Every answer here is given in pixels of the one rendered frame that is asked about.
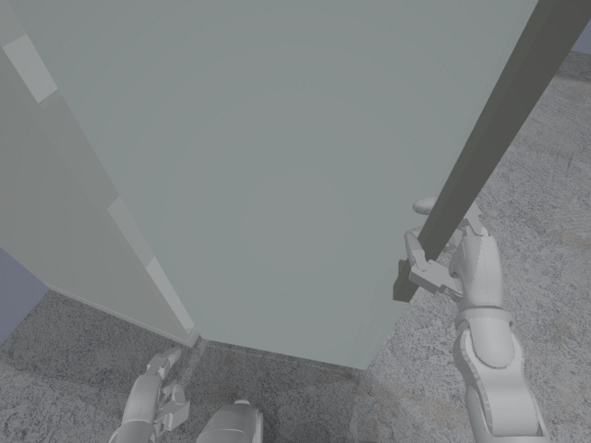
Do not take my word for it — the left robot hand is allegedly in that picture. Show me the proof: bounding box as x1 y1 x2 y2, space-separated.
121 346 190 437

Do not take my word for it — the handle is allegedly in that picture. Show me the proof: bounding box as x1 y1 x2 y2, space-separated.
392 0 591 303

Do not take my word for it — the robot left thigh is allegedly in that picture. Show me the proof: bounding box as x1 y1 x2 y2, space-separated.
196 403 263 443

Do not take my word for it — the fridge door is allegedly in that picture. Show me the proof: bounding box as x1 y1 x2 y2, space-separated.
7 0 538 370

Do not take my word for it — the right robot forearm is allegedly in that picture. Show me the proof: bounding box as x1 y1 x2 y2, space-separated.
452 306 552 443

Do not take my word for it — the right robot hand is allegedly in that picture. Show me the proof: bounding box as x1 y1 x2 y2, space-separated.
404 196 503 313

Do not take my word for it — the left robot forearm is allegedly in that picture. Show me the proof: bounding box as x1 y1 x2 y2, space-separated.
109 421 156 443

